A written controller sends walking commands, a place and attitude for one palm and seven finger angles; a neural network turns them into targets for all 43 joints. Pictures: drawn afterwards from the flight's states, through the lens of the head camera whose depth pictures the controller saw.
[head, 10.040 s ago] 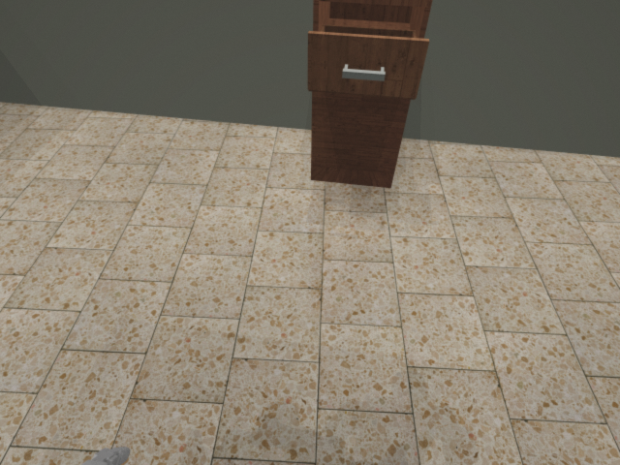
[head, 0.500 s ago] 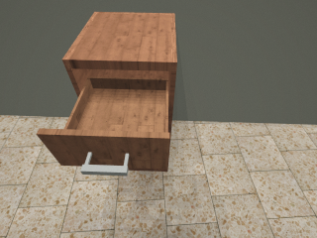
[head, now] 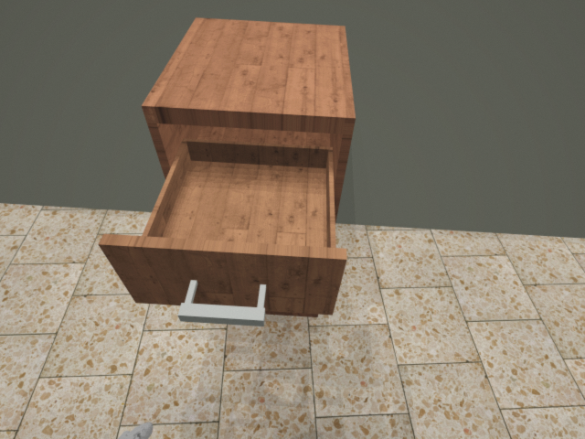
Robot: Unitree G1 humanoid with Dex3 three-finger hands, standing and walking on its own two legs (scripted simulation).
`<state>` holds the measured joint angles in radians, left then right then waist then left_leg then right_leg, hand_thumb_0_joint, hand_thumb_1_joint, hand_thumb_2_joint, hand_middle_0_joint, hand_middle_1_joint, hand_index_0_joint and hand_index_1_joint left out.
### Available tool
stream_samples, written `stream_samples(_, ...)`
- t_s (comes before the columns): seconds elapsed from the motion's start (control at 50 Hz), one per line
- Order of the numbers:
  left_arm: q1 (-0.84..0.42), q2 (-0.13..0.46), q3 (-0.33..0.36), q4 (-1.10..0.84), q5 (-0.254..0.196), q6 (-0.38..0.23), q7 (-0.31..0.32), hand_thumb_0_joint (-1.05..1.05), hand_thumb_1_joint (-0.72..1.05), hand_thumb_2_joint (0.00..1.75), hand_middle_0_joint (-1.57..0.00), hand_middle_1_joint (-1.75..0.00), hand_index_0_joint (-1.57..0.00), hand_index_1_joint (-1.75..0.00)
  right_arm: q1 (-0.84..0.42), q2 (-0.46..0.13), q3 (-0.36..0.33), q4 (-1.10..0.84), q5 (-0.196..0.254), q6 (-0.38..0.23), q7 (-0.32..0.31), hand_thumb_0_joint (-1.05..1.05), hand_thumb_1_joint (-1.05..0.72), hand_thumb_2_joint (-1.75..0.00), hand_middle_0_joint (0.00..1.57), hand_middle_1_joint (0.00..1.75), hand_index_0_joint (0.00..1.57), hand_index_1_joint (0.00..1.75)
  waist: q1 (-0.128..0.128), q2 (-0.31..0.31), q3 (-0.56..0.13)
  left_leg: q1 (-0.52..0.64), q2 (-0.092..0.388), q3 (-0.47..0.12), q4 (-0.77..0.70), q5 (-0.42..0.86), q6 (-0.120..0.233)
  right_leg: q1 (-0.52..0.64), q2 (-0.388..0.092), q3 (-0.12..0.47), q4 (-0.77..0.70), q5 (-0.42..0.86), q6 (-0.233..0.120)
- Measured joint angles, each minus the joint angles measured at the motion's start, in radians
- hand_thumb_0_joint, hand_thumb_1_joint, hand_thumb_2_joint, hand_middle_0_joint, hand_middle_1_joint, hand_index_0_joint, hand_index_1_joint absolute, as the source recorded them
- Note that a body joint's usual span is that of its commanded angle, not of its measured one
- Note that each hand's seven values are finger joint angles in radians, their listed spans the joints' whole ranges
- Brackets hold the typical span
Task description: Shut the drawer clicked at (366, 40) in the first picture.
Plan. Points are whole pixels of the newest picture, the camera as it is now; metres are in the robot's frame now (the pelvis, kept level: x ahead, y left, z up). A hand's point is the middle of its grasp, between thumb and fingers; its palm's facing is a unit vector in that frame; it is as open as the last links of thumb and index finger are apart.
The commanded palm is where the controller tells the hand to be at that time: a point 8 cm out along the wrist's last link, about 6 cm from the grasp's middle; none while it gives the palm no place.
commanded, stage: raise the hand and make a fist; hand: left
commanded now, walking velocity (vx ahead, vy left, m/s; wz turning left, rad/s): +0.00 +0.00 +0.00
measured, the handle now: (225, 301) +0.32 +0.13 -0.04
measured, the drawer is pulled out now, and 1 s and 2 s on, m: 0.30 0.30 0.30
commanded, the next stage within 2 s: bring the fist close to the handle in 1.80 s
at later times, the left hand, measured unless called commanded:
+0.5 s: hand out of the picture +0.12 +0.11 +0.00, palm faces +0.06 -1.00 -0.03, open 5.0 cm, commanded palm +0.10 +0.18 -0.02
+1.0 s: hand (219, 438) +0.13 +0.09 +0.02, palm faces -0.05 -1.00 -0.01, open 3.1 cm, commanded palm +0.10 +0.15 +0.03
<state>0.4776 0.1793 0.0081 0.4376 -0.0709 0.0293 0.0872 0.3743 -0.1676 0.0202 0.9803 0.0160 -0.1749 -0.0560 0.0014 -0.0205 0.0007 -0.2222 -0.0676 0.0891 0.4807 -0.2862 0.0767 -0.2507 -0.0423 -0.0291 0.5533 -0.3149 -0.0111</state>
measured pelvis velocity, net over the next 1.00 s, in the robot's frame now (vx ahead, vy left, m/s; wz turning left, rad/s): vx -0.02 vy -0.04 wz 0.05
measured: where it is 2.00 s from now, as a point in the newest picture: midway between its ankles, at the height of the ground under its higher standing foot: outside the picture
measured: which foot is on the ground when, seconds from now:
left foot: down 0.00-1.00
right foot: down 0.00-1.00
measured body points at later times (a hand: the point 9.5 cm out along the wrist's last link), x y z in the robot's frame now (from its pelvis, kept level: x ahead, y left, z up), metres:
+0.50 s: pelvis -0.06 -0.05 -0.09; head +0.00 -0.04 +0.35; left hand +0.11 +0.17 +0.00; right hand +0.21 -0.23 -0.13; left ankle -0.02 +0.06 -0.73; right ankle -0.02 -0.13 -0.74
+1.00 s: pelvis -0.02 -0.04 -0.06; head +0.03 -0.05 +0.39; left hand +0.13 +0.15 +0.02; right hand +0.17 -0.30 -0.12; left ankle -0.02 +0.06 -0.74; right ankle -0.02 -0.13 -0.74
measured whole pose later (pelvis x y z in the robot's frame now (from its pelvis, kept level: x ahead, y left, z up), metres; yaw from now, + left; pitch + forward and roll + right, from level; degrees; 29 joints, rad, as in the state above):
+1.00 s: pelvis -0.02 -0.04 -0.06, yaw +3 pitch +11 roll -1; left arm 0.70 0.18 -0.01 -0.27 -0.22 -0.43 -0.23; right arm 0.23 -0.26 -0.06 0.53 0.05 -0.23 -0.05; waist -0.01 0.04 -0.11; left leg -0.72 0.00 0.01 0.99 -0.47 0.02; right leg -0.69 0.01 -0.11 0.97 -0.49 -0.06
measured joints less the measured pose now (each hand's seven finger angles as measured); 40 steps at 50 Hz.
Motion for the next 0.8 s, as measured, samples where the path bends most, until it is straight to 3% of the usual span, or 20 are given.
stream_samples(0.06, -0.017, -0.004, -0.001, -0.249, -0.044, -0.055, 0.014, 0.02, 0.91, 0.90, -0.24, -0.34, -0.23, -0.33, -0.020, -0.038, -0.027, -0.079, 0.000, -0.079, 0.009, 0.02, -0.93, -0.90, 0.20, 0.30, 0.20, 0.30, -0.032, 0.005, -0.036, -0.046, -0.020, -0.013, 0.044, -0.009, 0.007, -0.042, -0.013, -0.006, 0.049, -0.034, 0.001)
stream_samples(0.14, -0.056, -0.042, 0.032, -0.380, -0.082, -0.244, -0.092, 0.01, 0.91, 0.90, -0.29, -0.39, -0.29, -0.39, -0.108, -0.071, -0.067, -0.200, -0.011, -0.092, 0.044, 0.02, -0.92, -0.90, 0.20, 0.30, 0.20, 0.30, -0.052, 0.037, -0.105, -0.178, 0.011, -0.013, 0.177, -0.061, -0.004, -0.149, 0.011, -0.009, 0.120, -0.043, 0.019)
stream_samples(0.24, 0.065, -0.048, 0.071, -0.369, -0.131, -0.508, -0.298, 0.01, 0.91, 0.90, -0.34, -0.47, -0.37, -0.49, -0.215, -0.065, -0.099, -0.369, -0.010, -0.069, 0.094, 0.01, -0.91, -0.90, 0.20, 0.30, 0.20, 0.30, -0.030, -0.019, -0.134, -0.381, 0.045, -0.013, 0.388, -0.135, -0.020, -0.349, 0.035, -0.015, 0.320, -0.112, -0.009)
stream_samples(0.3, 0.155, -0.026, 0.052, -0.399, -0.121, -0.568, -0.338, 0.01, 0.90, 0.90, -0.41, -0.54, -0.43, -0.55, -0.252, -0.090, -0.111, -0.454, -0.016, -0.075, 0.101, 0.01, -0.91, -0.90, 0.20, 0.30, 0.19, 0.30, 0.007, -0.030, -0.133, -0.514, 0.057, -0.039, 0.527, -0.179, -0.025, -0.466, 0.041, -0.045, 0.442, -0.156, -0.024)
stream_samples(0.4, 0.182, 0.002, 0.033, -0.534, -0.130, -0.609, -0.278, 0.02, 0.90, 0.90, -0.52, -0.65, -0.53, -0.65, -0.288, -0.103, -0.086, -0.504, -0.019, -0.079, 0.072, 0.01, -0.91, -0.90, 0.19, 0.30, 0.19, 0.30, 0.059, 0.008, -0.134, -0.657, 0.064, -0.099, 0.685, -0.220, -0.046, -0.577, 0.042, -0.109, 0.570, -0.204, -0.050)
stream_samples(0.48, 0.053, -0.006, 0.014, -0.608, -0.148, -0.615, -0.279, 0.02, 0.90, 0.90, -0.61, -0.74, -0.61, -0.74, -0.286, -0.062, -0.021, -0.495, -0.002, -0.076, 0.052, 0.01, -0.91, -0.90, 0.19, 0.30, 0.20, 0.30, 0.062, 0.045, -0.131, -0.705, 0.070, -0.127, 0.734, -0.227, -0.060, -0.612, 0.048, -0.137, 0.608, -0.214, -0.065)
stream_samples(0.52, -0.016, -0.001, -0.005, -0.614, -0.142, -0.556, -0.308, 0.02, 0.90, 0.90, -0.65, -0.78, -0.65, -0.78, -0.264, -0.034, 0.011, -0.490, 0.009, -0.061, 0.046, 0.01, -0.90, -0.90, 0.20, 0.30, 0.20, 0.30, 0.048, 0.059, -0.127, -0.703, 0.074, -0.129, 0.729, -0.223, -0.066, -0.611, 0.053, -0.138, 0.603, -0.210, -0.069)
stream_samples(0.58, -0.066, 0.027, -0.022, -0.601, -0.129, -0.395, -0.351, 0.02, 0.90, 0.90, -0.71, -0.85, -0.71, -0.85, -0.204, 0.004, 0.043, -0.486, 0.026, -0.012, 0.033, 0.01, -0.90, -0.90, 0.20, 0.30, 0.20, 0.30, 0.019, 0.064, -0.122, -0.658, 0.080, -0.111, 0.680, -0.210, -0.072, -0.581, 0.060, -0.119, 0.569, -0.198, -0.070)
stream_samples(0.62, -0.048, 0.039, -0.013, -0.595, -0.138, -0.288, -0.346, 0.02, 0.90, 0.90, -0.75, -0.89, -0.75, -0.89, -0.157, 0.015, 0.048, -0.482, 0.033, 0.026, 0.022, 0.01, -0.90, -0.90, 0.20, 0.30, 0.20, 0.30, -0.005, 0.064, -0.123, -0.610, 0.083, -0.094, 0.632, -0.202, -0.074, -0.547, 0.064, -0.100, 0.535, -0.190, -0.069)
stream_samples(0.66, -0.003, 0.032, 0.014, -0.600, -0.161, -0.226, -0.308, 0.02, 0.90, 0.90, -0.79, -0.93, -0.79, -0.93, -0.116, 0.013, 0.038, -0.472, 0.037, 0.049, 0.012, 0.01, -0.90, -0.90, 0.20, 0.30, 0.20, 0.30, -0.024, 0.063, -0.124, -0.561, 0.085, -0.080, 0.586, -0.195, -0.076, -0.508, 0.067, -0.085, 0.499, -0.183, -0.068)
stream_samples(0.72, 0.080, 0.016, 0.077, -0.620, -0.178, -0.250, -0.232, 0.02, 0.90, 0.90, -0.85, -1.00, -0.85, -1.00, -0.072, -0.006, 0.001, -0.442, 0.035, 0.054, 0.003, 0.01, -0.90, -0.90, 0.20, 0.30, 0.20, 0.30, -0.033, 0.054, -0.126, -0.509, 0.087, -0.069, 0.537, -0.190, -0.079, -0.464, 0.072, -0.072, 0.458, -0.177, -0.069)
stream_samples(0.8, 0.169, 0.015, 0.132, -0.654, -0.171, -0.385, -0.208, 0.02, 0.90, 0.90, -0.93, -1.09, -0.93, -1.08, -0.050, -0.055, -0.052, -0.407, 0.027, 0.025, 0.011, 0.01, -0.90, -0.90, 0.20, 0.30, 0.20, 0.30, -0.024, 0.049, -0.129, -0.500, 0.083, -0.077, 0.522, -0.192, -0.079, -0.449, 0.070, -0.079, 0.439, -0.180, -0.066)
